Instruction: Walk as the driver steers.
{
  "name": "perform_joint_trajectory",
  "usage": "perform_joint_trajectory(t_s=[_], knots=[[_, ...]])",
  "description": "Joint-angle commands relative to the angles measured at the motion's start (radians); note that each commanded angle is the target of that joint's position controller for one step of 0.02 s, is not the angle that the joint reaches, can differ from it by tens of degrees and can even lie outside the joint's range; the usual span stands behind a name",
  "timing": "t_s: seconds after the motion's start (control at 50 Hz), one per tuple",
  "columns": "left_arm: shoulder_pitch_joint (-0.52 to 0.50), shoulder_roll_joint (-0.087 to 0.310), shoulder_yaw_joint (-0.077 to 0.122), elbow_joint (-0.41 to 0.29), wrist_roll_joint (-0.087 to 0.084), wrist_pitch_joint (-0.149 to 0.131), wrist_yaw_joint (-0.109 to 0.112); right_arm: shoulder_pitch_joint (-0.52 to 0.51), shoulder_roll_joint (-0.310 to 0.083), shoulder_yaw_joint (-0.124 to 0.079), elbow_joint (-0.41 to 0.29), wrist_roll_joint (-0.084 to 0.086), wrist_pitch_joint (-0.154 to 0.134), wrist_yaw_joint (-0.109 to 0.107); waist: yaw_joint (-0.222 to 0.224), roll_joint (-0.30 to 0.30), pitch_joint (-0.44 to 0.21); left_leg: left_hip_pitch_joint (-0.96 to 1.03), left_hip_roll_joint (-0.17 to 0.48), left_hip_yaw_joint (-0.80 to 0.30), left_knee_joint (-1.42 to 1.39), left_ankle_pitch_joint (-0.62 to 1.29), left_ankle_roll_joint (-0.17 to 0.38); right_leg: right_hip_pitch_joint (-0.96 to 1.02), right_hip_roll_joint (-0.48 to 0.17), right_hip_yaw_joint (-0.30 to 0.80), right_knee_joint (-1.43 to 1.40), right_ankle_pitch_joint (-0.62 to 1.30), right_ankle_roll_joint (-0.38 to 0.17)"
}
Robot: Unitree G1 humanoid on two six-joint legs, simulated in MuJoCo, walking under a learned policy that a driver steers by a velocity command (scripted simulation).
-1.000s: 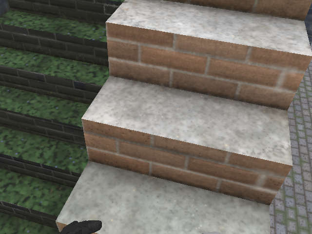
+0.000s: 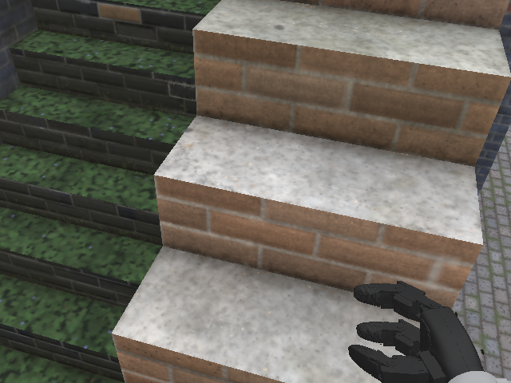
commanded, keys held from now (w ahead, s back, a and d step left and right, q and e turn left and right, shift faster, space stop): w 0.80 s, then w+e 0.20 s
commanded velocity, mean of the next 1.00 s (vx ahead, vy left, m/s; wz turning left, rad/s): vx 0.49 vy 0.00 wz -0.04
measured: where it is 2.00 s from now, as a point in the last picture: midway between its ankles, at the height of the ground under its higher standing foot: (347, 212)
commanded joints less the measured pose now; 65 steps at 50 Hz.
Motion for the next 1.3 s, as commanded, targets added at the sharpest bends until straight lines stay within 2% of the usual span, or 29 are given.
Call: perform_joint_trajectory(t_s=[0.02,0.08,0.1,0.12,0.14,0.18,0.26,0.36,0.4,0.42,0.46,0.48,0.5,0.52,0.54,0.58,0.64,0.74,0.78,0.84,0.88,0.92,0.96,1.02,1.08,1.18,1.22,1.26,1.3], knots=[[-0.309,0.159,0.023,-0.169,0.007,-0.044,0.006,0.201,-0.137,-0.065,0.064,-0.029,0.043,-0.038,-0.188,-0.027,0.042,0.736,-0.054,0.24,-0.425,0.088,-0.006,-0.503,-0.168,0.101,-0.206,0.969,-0.141],[-0.49,0.27,0.051,-0.25,-0.026,-0.065,-0.045,0.501,-0.229,-0.13,0.208,-0.04,0.058,-0.049,-0.305,-0.027,0.023,0.932,-0.018,0.168,-1.341,0.276,0.065,-0.281,-0.054,0.04,0.353,0.872,-0.12],[-0.547,0.184,0.04,-0.3,-0.041,-0.061,-0.062,0.508,-0.173,-0.107,0.316,-0.058,0.05,-0.046,-0.235,0.123,0.184,0.864,0.069,0.04,-1.593,0.422,0.131,-0.384,0.048,0.058,0.744,0.224,-0.097],[-0.46,0.066,0.02,-0.319,-0.059,-0.062,-0.068,0.407,-0.076,-0.063,0.367,-0.085,0.052,-0.037,-0.043,0.069,0.253,0.84,0.142,-0.098,-1.398,0.733,0.132,-0.618,0.107,0.232,1.114,0.157,-0.111],[-0.332,-0.057,-0.006,-0.316,-0.058,-0.084,-0.09,0.441,-0.105,-0.059,0.355,-0.092,0.05,-0.035,0.046,0.065,0.117,1.012,0.245,-0.188,-1.099,1.272,0.12,-0.811,0.186,0.436,1.326,0.144,-0.113],[-0.185,0.01,-0.012,-0.284,-0.056,-0.08,-0.133,0.47,-0.223,-0.092,0.325,-0.021,0.063,-0.057,0.105,0.0,-0.104,1.184,0.341,-0.383,-1.244,0.697,0.232,-1.024,0.114,0.374,1.362,0.178,-0.015],[-0.437,0.052,-0.021,-0.294,-0.06,-0.047,-0.12,0.338,-0.069,-0.027,0.348,-0.057,0.023,-0.053,0.073,-0.035,0.093,0.86,0.312,-0.388,-1.394,0.116,0.204,-1.199,0.077,0.327,1.727,0.173,0.013],[-0.754,-0.042,-0.107,-0.461,-0.082,-0.067,-0.119,0.469,-0.078,-0.003,0.455,-0.059,0.071,-0.109,0.015,-0.005,0.207,0.735,0.291,-0.217,-1.538,0.105,0.116,-1.397,0.021,0.272,1.528,0.189,-0.031],[-0.672,-0.003,-0.111,-0.462,-0.049,-0.059,-0.103,0.3,-0.105,0.006,0.451,-0.039,0.074,-0.118,0.127,0.027,0.072,0.496,0.195,0.031,-1.656,0.639,0.109,-0.792,-0.009,0.056,1.181,0.265,-0.058],[-0.63,0.049,-0.092,-0.424,-0.041,-0.06,-0.096,0.298,-0.178,-0.008,0.466,0.0,0.059,-0.114,0.147,0.087,-0.039,0.45,0.188,0.098,-1.62,1.388,0.124,-0.419,0.046,-0.059,1.011,0.239,-0.088],[-0.509,0.101,-0.044,-0.381,-0.043,-0.047,-0.074,0.567,-0.271,-0.042,0.576,0.014,0.047,-0.132,0.157,0.195,-0.201,0.752,0.229,0.044,-1.324,2.116,0.16,-0.206,0.082,0.02,0.718,0.12,-0.1],[-0.488,0.103,-0.028,-0.358,-0.052,-0.036,-0.063,0.739,-0.192,-0.036,0.626,0.006,0.042,-0.128,0.082,0.123,-0.315,0.713,0.188,0.061,-1.156,2.104,0.098,-0.048,0.029,0.225,0.581,0.064,-0.164],[-0.33,0.153,0.002,-0.307,-0.045,-0.002,-0.052,0.741,-0.24,-0.051,0.633,-0.012,0.026,-0.121,0.14,0.126,-0.42,0.82,0.172,0.044,-1.094,1.908,0.117,-0.015,0.026,0.354,0.376,-0.046,-0.173],[-0.258,0.225,0.039,-0.202,-0.036,0.039,-0.043,0.681,-0.192,-0.045,0.6,-0.033,0.022,-0.097,0.12,-0.16,-0.436,0.702,0.061,0.07,-0.953,1.259,0.094,0.046,-0.028,0.539,0.188,-0.154,-0.204],[-0.204,0.221,0.046,-0.116,-0.006,0.068,-0.039,0.479,-0.176,-0.044,0.537,-0.056,0.009,-0.072,0.143,-0.269,-0.285,0.726,-0.011,0.058,-0.658,0.511,0.101,-0.102,-0.067,0.546,0.023,0.06,-0.179],[-0.222,0.019,-0.016,-0.015,0.054,0.086,-0.067,0.017,-0.094,-0.042,0.303,-0.027,-0.039,-0.004,0.123,-0.025,0.034,0.462,-0.017,-0.035,-0.076,0.094,0.141,-0.395,-0.08,0.306,0.075,0.47,-0.156],[-0.301,0.001,-0.005,0.038,-0.022,0.028,-0.079,0.138,-0.017,-0.009,0.251,-0.012,-0.042,0.044,-0.02,-0.062,0.192,0.12,-0.051,-0.138,0.18,0.014,0.164,-0.508,-0.206,0.654,-0.172,-0.205,-0.216],[-0.384,0.053,0.021,0.023,-0.033,-0.004,-0.079,0.202,-0.057,0.014,0.259,-0.012,-0.008,-0.016,-0.105,-0.022,0.176,0.035,0.02,-0.092,0.05,0.118,0.078,-0.525,-0.257,0.523,-0.223,-0.143,-0.218],[-0.474,0.2,0.055,-0.015,-0.063,0.018,-0.036,0.159,-0.068,0.039,0.237,-0.008,0.007,-0.041,-0.127,-0.075,0.14,0.453,0.038,0.115,-0.528,-0.216,0.042,-0.714,-0.17,0.268,-0.323,-0.026,-0.183],[-0.403,0.265,0.076,-0.016,-0.043,0.03,-0.009,0.323,-0.16,-0.044,0.389,0.036,0.024,-0.077,-0.111,-0.078,0.068,0.873,0.044,0.21,-1.031,0.014,0.041,-0.617,-0.163,0.282,-0.126,-0.067,-0.206],[-0.351,0.088,0.032,-0.036,-0.047,0.022,-0.055,0.512,-0.195,-0.068,0.466,-0.022,0.01,-0.066,-0.108,0.188,0.1,1.014,0.204,-0.178,-1.25,-0.009,0.086,-0.714,0.013,0.173,0.532,0.23,-0.126],[-0.356,0.053,0.035,-0.072,-0.088,-0.016,-0.074,0.568,-0.194,-0.043,0.457,-0.098,-0.024,-0.086,-0.081,0.203,-0.08,1.076,0.533,-0.881,-1.554,-0.362,0.204,-1.003,0.122,0.421,1.372,0.301,-0.04],[-0.436,0.075,0.028,-0.17,-0.076,-0.019,-0.083,0.359,-0.12,-0.021,0.447,-0.063,-0.036,-0.1,0.03,0.126,0.149,0.919,0.462,-0.528,-1.504,-0.336,0.215,-1.187,0.07,0.34,1.642,0.358,-0.001],[-0.492,0.059,0.006,-0.225,-0.084,0.012,-0.09,0.406,0.043,0.004,0.486,-0.075,-0.033,-0.079,0.051,-0.001,0.153,0.859,0.372,-0.255,-1.449,-0.123,0.164,-1.184,0.056,0.356,1.714,0.291,-0.042],[-0.494,0.003,-0.02,-0.258,-0.104,0.043,-0.11,0.449,0.011,0.009,0.494,-0.089,-0.031,-0.067,0.047,0.032,0.171,0.955,0.408,-0.13,-1.471,0.025,0.152,-1.388,0.067,0.352,1.961,0.237,-0.07],[-0.719,0.026,-0.045,-0.435,-0.088,0.074,-0.046,0.319,-0.121,-0.003,0.42,-0.069,-0.025,-0.088,0.058,0.1,0.234,0.501,0.337,0.155,-1.703,-0.019,0.148,-1.15,-0.01,0.15,1.451,0.403,0.011],[-0.663,0.033,-0.059,-0.433,-0.078,0.089,-0.037,0.268,-0.183,-0.015,0.461,-0.022,-0.02,-0.101,0.132,0.114,0.102,0.362,0.273,0.343,-1.847,0.475,0.155,-0.528,-0.017,-0.002,1.016,0.342,-0.059],[-0.446,0.099,-0.003,-0.326,-0.056,0.094,-0.061,0.401,-0.327,-0.056,0.513,-0.007,0.003,-0.113,0.2,0.248,-0.142,0.812,0.342,0.347,-1.559,1.679,0.208,-0.366,0.125,-0.062,0.903,0.057,-0.086],[-0.3,0.17,0.037,-0.28,-0.067,0.084,-0.093,0.324,-0.428,-0.108,0.45,-0.02,0.059,-0.119,0.256,0.327,-0.144,1.065,0.351,0.294,-1.212,1.645,0.183,-0.354,0.127,0.132,0.415,0.042,-0.096]])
